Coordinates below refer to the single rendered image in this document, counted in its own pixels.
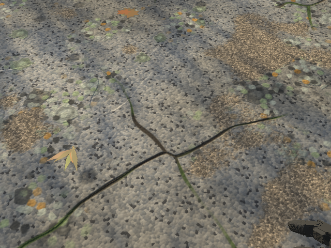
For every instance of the robot right hand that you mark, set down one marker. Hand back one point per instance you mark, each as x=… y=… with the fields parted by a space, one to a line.
x=319 y=230

